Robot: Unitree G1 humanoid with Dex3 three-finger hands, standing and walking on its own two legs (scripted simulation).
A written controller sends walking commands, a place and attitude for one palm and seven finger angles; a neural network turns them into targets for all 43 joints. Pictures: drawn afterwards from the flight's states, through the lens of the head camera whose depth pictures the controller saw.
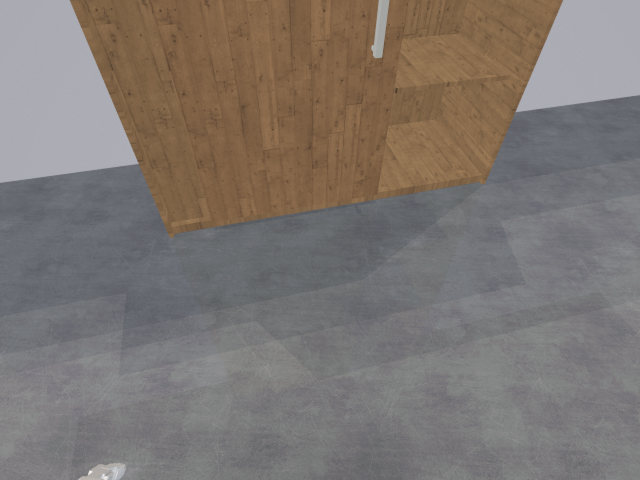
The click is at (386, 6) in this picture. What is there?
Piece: wardrobe's sliding door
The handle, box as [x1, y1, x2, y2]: [371, 0, 388, 57]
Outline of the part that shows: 388,0 379,0 375,39 374,44 371,46 373,55 375,57 381,57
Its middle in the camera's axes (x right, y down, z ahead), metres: +0.18 -0.70 +1.15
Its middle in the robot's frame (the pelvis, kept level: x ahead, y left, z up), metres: +1.35 -0.11 +0.09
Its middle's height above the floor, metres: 0.86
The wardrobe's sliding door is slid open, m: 0.56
